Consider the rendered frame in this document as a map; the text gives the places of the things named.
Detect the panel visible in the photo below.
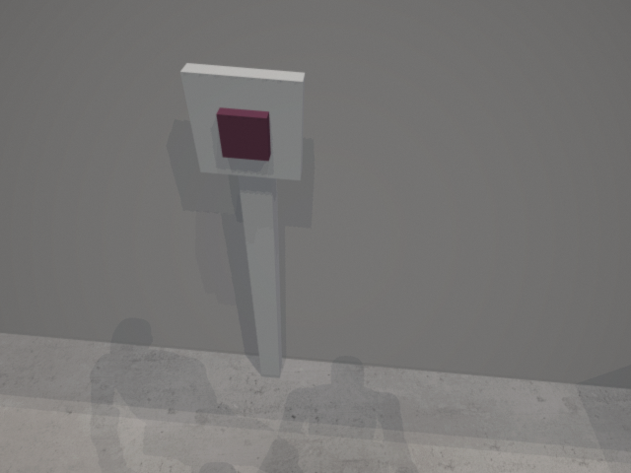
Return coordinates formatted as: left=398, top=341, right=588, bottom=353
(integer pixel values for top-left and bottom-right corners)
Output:
left=180, top=63, right=305, bottom=378

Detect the button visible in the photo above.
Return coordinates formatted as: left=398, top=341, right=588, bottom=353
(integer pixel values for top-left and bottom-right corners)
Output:
left=216, top=107, right=271, bottom=161

